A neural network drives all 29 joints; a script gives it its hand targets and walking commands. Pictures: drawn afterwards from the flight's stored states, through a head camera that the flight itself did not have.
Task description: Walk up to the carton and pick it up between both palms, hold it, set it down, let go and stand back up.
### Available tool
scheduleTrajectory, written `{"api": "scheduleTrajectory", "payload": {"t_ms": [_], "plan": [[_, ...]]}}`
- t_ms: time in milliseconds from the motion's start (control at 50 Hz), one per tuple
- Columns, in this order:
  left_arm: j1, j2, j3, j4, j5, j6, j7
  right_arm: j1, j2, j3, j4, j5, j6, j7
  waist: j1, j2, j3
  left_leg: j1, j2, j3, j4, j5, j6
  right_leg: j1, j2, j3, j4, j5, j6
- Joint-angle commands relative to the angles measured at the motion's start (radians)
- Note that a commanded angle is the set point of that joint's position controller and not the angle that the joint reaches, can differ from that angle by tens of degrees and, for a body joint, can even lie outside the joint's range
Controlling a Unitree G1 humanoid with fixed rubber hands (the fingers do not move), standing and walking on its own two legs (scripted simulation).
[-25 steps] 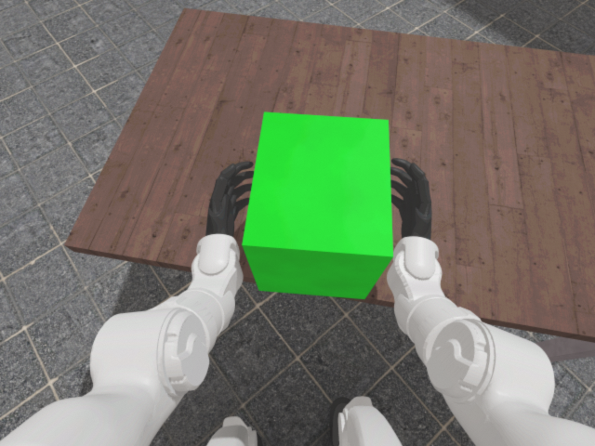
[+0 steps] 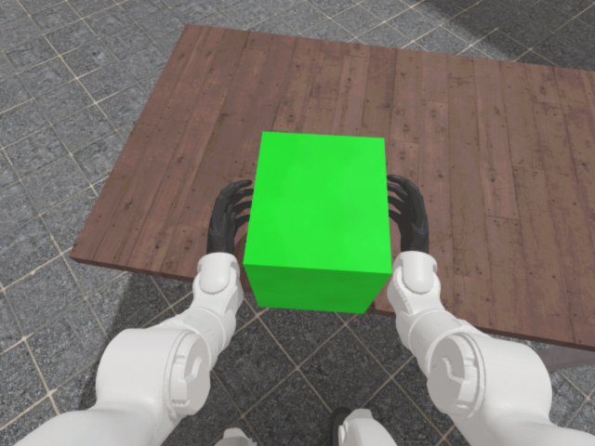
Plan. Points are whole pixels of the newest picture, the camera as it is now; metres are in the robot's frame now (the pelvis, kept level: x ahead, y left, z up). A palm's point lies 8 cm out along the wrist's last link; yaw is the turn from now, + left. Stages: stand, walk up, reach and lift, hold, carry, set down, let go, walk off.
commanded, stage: reach and lift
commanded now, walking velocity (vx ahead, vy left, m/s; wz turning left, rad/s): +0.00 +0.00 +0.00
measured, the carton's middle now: (316, 228) +0.44 -0.04 -0.05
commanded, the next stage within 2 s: none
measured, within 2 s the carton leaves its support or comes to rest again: leaves its support in 0.24 s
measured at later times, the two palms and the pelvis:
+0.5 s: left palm (210, 252) +0.38 +0.10 +0.01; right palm (417, 244) +0.37 -0.16 +0.02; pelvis -0.02 +0.01 +0.01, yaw +2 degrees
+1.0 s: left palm (181, 208) +0.39 +0.12 +0.10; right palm (427, 189) +0.39 -0.15 +0.12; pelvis +0.01 +0.00 +0.05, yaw +3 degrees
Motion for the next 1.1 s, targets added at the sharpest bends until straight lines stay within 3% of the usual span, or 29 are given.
{"api": "scheduleTrajectory", "payload": {"t_ms": [0,20,60,80,160,200,280,340,380,420,500,660,680,700,720,760,820,840,860,880,900,960,1080], "plan": [[-0.483,-0.574,-0.222,-0.082,0.148,-0.003,-0.133,-0.314,0.704,0.301,0.068,-0.182,0.047,0.193,-0.004,-0.022,-0.661,0.224,-0.107,0.038,-0.059,0.444,-0.045,0.581,0.1,-0.02,0.004,0.523,0.012],[-0.479,-0.584,-0.239,-0.085,0.133,-0.001,-0.133,-0.308,0.7,0.306,0.047,-0.184,0.05,0.191,-0.018,-0.02,-0.675,0.222,-0.108,0.029,-0.056,0.443,-0.048,0.6,0.096,-0.014,0.006,0.521,0.007],[-0.471,-0.591,-0.241,-0.101,0.139,0.01,-0.129,-0.318,0.705,0.326,0.023,-0.169,0.068,0.19,-0.004,-0.012,-0.645,0.22,-0.11,0.029,-0.071,0.425,-0.048,0.599,0.1,-0.009,-0.008,0.489,0.008],[-0.499,-0.606,-0.254,-0.122,0.126,0.016,-0.129,-0.334,0.708,0.32,0.003,-0.171,0.074,0.19,-0.024,-0.009,-0.652,0.225,-0.107,0.021,-0.074,0.408,-0.047,0.589,0.097,-0.007,-0.009,0.465,0.0],[-0.539,-0.644,-0.295,-0.171,0.091,0.036,-0.125,-0.352,0.728,0.339,-0.074,-0.16,0.115,0.192,-0.045,-0.007,-0.676,0.227,-0.106,0.008,-0.083,0.371,-0.046,0.588,0.093,0.006,-0.018,0.428,-0.006],[-0.559,-0.664,-0.304,-0.187,0.075,0.043,-0.122,-0.38,0.751,0.365,-0.123,-0.143,0.133,0.19,-0.039,-0.018,-0.676,0.247,-0.107,0.008,-0.083,0.365,-0.045,0.595,0.099,0.0,-0.018,0.406,-0.003],[-0.657,-0.684,-0.336,-0.254,0.042,0.071,-0.117,-0.422,0.793,0.383,-0.197,-0.118,0.2,0.189,-0.055,-0.009,-0.678,0.234,-0.107,-0.005,-0.109,0.277,-0.034,0.602,0.091,0.017,-0.023,0.323,-0.006],[-0.712,-0.722,-0.393,-0.344,0.0,0.093,-0.107,-0.398,0.822,0.405,-0.246,-0.093,0.255,0.195,-0.086,0.007,-0.711,0.264,-0.107,-0.007,-0.108,0.272,-0.04,0.619,0.09,0.022,-0.015,0.305,-0.015],[-0.745,-0.743,-0.412,-0.361,-0.02,0.105,-0.105,-0.43,0.841,0.428,-0.295,-0.077,0.282,0.197,-0.084,-0.015,-0.724,0.281,-0.111,-0.011,-0.116,0.264,-0.033,0.64,0.092,0.017,-0.019,0.286,-0.008],[-0.777,-0.756,-0.426,-0.397,-0.021,0.124,-0.1,-0.427,0.844,0.428,-0.32,-0.059,0.319,0.198,-0.099,0.007,-0.707,0.283,-0.112,-0.015,-0.133,0.235,-0.037,0.642,0.084,0.025,-0.027,0.249,-0.011],[-0.803,-0.764,-0.427,-0.416,-0.014,0.157,-0.096,-0.435,0.883,0.465,-0.378,-0.02,0.379,0.198,-0.083,-0.006,-0.654,0.267,-0.111,-0.021,-0.174,0.183,-0.028,0.707,0.074,0.04,-0.043,0.212,-0.017],[-0.723,-0.707,-0.317,-0.376,0.054,0.257,-0.11,-0.429,0.893,0.496,-0.44,0.049,0.499,0.206,-0.032,-0.08,-0.416,0.331,-0.111,-0.022,-0.319,0.128,0.0,0.83,0.057,0.056,-0.168,0.128,0.001],[-0.727,-0.698,-0.3,-0.386,0.06,0.27,-0.116,-0.411,0.875,0.478,-0.43,0.043,0.511,0.207,-0.046,-0.081,-0.381,0.34,-0.111,-0.02,-0.34,0.11,0.001,0.85,0.051,0.061,-0.185,0.113,-0.002],[-0.716,-0.701,-0.291,-0.388,0.069,0.281,-0.12,-0.424,0.888,0.489,-0.449,0.051,0.52,0.205,-0.028,-0.082,-0.373,0.345,-0.111,-0.021,-0.362,0.12,0.005,0.884,0.045,0.068,-0.205,0.123,-0.001],[-0.709,-0.674,-0.268,-0.387,0.079,0.289,-0.124,-0.412,0.886,0.481,-0.438,0.055,0.531,0.204,-0.028,-0.11,-0.358,0.359,-0.11,-0.017,-0.379,0.125,0.01,0.906,0.043,0.069,-0.226,0.136,0.005],[-0.704,-0.657,-0.258,-0.418,0.082,0.298,-0.129,-0.374,0.873,0.464,-0.44,0.049,0.537,0.205,-0.04,-0.107,-0.349,0.386,-0.108,-0.011,-0.412,0.147,0.011,0.948,0.044,0.065,-0.248,0.167,0.002],[-0.688,-0.667,-0.279,-0.473,0.087,0.296,-0.131,-0.368,0.872,0.473,-0.486,0.045,0.526,0.205,-0.044,-0.091,-0.418,0.439,-0.109,-0.003,-0.429,0.261,0.0,1.025,0.042,0.065,-0.269,0.311,0.007],[-0.689,-0.673,-0.293,-0.506,0.076,0.292,-0.133,-0.346,0.868,0.484,-0.496,0.046,0.525,0.205,-0.059,-0.087,-0.446,0.461,-0.112,-0.004,-0.431,0.299,-0.008,1.052,0.044,0.066,-0.273,0.361,0.006],[-0.652,-0.688,-0.308,-0.516,0.08,0.294,-0.131,-0.362,0.881,0.527,-0.545,0.064,0.519,0.202,-0.038,-0.081,-0.467,0.487,-0.109,-0.006,-0.431,0.354,-0.013,1.088,0.048,0.065,-0.279,0.417,0.006],[-0.636,-0.688,-0.332,-0.547,0.074,0.298,-0.128,-0.332,0.862,0.53,-0.552,0.068,0.52,0.2,-0.052,-0.071,-0.47,0.509,-0.107,-0.011,-0.432,0.398,-0.025,1.118,0.053,0.063,-0.287,0.458,0.004],[-0.634,-0.699,-0.355,-0.587,0.069,0.304,-0.124,-0.298,0.86,0.538,-0.546,0.079,0.529,0.195,-0.071,-0.06,-0.477,0.54,-0.106,-0.013,-0.437,0.421,-0.032,1.118,0.055,0.066,-0.298,0.479,-0.001],[-0.598,-0.705,-0.392,-0.666,0.066,0.34,-0.121,-0.265,0.83,0.58,-0.598,0.104,0.545,0.185,-0.081,-0.065,-0.444,0.584,-0.104,-0.019,-0.453,0.44,-0.039,1.142,0.058,0.06,-0.323,0.49,-0.001],[-0.489,-0.729,-0.47,-0.846,0.068,0.424,-0.107,-0.209,0.816,0.682,-0.747,0.181,0.579,0.176,-0.058,-0.062,-0.435,0.652,-0.103,-0.029,-0.487,0.546,-0.045,1.227,0.067,0.071,-0.365,0.569,0.0]]}}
